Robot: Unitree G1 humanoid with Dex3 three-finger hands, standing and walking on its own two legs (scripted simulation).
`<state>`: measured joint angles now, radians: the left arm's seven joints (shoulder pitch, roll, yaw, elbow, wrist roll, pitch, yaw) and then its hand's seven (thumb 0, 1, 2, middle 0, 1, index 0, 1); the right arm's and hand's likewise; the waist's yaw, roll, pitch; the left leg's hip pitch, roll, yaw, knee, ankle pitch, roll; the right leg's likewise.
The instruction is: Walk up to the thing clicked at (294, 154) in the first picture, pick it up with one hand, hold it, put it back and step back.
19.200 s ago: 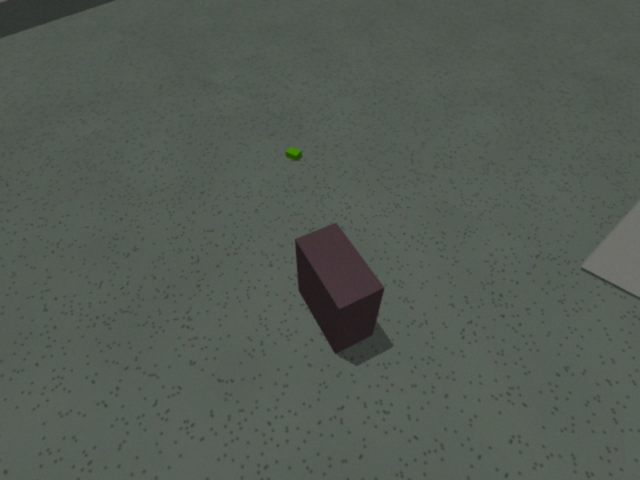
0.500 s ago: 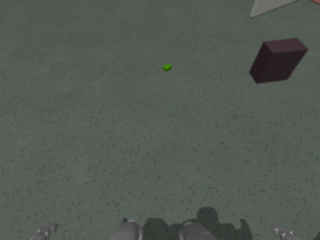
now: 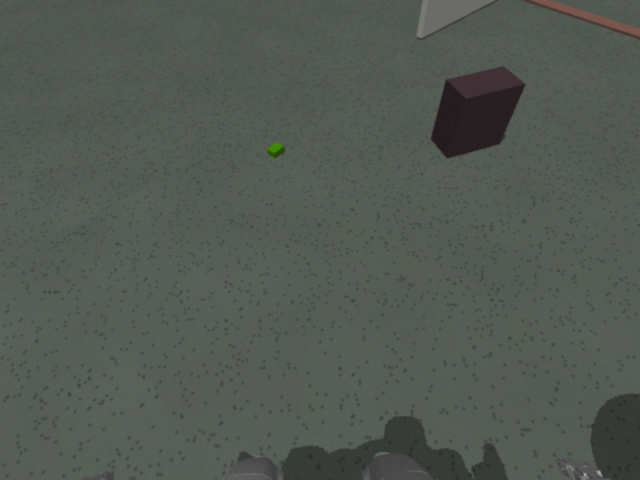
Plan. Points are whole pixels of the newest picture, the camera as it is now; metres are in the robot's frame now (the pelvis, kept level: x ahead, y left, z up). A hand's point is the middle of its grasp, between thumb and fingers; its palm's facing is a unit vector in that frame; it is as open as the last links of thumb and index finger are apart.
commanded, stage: walk up
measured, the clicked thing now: (275, 150) +1.51 +0.22 -0.72
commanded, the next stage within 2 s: stand in 1.46 s
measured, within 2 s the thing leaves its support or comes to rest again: neither
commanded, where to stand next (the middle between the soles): +0.08 +0.03 m, yaw -3 degrees
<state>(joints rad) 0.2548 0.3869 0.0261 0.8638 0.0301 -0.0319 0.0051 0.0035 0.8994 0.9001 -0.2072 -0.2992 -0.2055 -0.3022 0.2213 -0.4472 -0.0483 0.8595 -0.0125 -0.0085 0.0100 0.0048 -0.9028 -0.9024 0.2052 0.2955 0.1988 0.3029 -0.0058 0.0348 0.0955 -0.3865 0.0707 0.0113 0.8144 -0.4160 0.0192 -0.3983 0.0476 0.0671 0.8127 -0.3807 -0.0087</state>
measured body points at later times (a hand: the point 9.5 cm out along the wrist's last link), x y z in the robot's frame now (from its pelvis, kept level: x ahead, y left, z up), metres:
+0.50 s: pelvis +0.01 +0.01 +0.03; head +0.02 +0.01 +0.48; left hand +0.13 +0.31 -0.09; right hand +0.07 -0.30 -0.10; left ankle +0.03 +0.15 -0.70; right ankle +0.03 -0.12 -0.70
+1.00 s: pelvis +0.02 +0.02 +0.03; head +0.05 +0.01 +0.48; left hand +0.15 +0.31 -0.09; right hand +0.07 -0.30 -0.10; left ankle +0.03 +0.15 -0.70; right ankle +0.03 -0.12 -0.70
